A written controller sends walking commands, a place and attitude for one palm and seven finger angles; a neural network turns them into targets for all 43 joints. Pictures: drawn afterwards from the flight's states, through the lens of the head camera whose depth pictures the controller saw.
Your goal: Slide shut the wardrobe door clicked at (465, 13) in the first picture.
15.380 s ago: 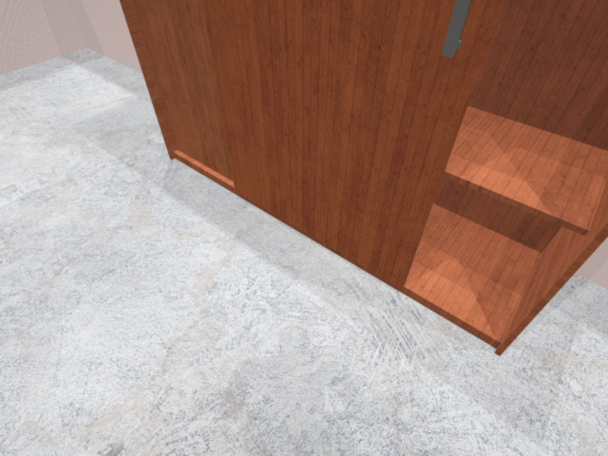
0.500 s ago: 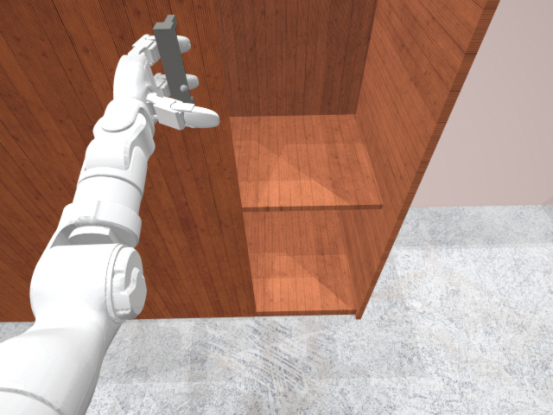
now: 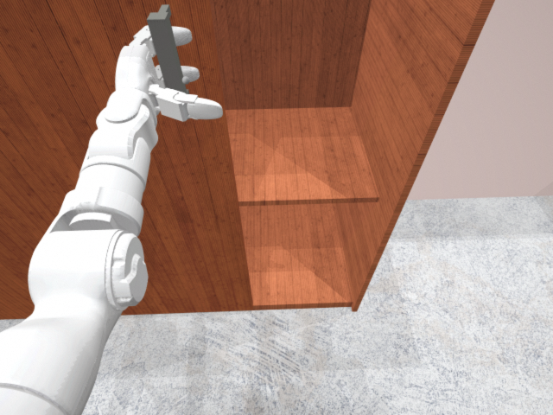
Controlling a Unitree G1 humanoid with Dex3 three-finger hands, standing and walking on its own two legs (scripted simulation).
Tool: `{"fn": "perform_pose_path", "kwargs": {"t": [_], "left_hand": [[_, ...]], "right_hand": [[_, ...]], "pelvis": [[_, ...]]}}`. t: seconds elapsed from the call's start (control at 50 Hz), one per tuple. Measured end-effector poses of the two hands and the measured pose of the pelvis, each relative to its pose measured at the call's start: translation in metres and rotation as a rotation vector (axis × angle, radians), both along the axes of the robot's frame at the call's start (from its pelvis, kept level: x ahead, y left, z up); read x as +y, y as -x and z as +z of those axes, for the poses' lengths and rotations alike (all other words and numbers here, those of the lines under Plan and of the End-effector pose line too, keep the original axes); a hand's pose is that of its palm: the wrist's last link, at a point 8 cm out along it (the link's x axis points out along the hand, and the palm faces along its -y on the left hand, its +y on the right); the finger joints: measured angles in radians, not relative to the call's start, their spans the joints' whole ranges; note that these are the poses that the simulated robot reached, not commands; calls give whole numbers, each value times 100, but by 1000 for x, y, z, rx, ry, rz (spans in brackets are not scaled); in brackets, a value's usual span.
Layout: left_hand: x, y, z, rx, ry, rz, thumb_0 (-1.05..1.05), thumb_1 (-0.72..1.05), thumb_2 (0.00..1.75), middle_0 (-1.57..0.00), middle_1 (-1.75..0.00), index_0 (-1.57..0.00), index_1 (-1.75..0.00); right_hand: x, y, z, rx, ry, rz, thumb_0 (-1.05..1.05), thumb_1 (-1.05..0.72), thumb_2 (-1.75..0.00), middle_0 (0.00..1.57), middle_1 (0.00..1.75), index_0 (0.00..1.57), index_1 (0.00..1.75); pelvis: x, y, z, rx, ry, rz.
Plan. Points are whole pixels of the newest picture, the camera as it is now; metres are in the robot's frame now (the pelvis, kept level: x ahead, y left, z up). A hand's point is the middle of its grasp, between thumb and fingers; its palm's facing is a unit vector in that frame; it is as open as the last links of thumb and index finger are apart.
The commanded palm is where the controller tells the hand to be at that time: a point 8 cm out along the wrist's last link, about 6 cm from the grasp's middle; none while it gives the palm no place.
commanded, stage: grip the handle and tug to test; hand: left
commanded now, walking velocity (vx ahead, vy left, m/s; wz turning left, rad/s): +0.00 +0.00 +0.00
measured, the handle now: (174, 64) +0.55 +0.13 +0.24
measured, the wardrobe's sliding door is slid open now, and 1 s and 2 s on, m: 0.38 0.38 0.38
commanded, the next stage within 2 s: tug the door sideways, standing still in 1.52 s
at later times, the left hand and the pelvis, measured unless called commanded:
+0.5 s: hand (184, 80) +0.50 +0.11 +0.24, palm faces +0.03 -1.00 +0.00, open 10.5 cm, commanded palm +0.47 +0.16 +0.24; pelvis +0.01 +0.00 +0.00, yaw +0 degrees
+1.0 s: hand (182, 78) +0.50 +0.11 +0.24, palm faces +0.02 -1.00 +0.00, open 5.8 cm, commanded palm +0.48 +0.16 +0.24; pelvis +0.01 +0.00 +0.00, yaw +1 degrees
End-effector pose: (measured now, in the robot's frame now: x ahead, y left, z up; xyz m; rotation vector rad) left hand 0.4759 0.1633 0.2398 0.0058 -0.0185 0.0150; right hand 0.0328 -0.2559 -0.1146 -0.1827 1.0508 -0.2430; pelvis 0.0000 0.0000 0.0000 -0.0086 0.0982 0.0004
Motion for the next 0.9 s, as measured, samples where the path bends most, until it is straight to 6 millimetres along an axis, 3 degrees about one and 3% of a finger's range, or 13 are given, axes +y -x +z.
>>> {"fn": "perform_pose_path", "kwargs": {"t": [0.26,0.66,0.8,0.9], "left_hand": [[-1,-1,0,-14,-3,10,-1,-42,33,-31,-121,-28,-121],[3,4,2,-8,7,11,0,40,69,-38,-133,-36,-132],[3,2,2,-8,2,13,1,70,81,-39,-135,-37,-135],[3,2,2,-6,4,7,1,70,81,-39,-137,-37,-136]], "right_hand": [[-3,4,-1,4,-10,-11,1,-91,-90,20,30,20,30],[-6,-50,5,-85,-4,33,1,-91,-90,20,30,20,30],[-5,-53,5,-82,-4,34,1,-91,-90,20,30,20,30],[-2,-49,3,-61,-4,35,1,-91,-90,20,30,20,30]], "pelvis": [[-1,-4,0,4,0,-7],[-6,-13,1,-9,0,2],[-5,-15,1,-9,0,4],[-4,-15,1,-8,0,7]]}}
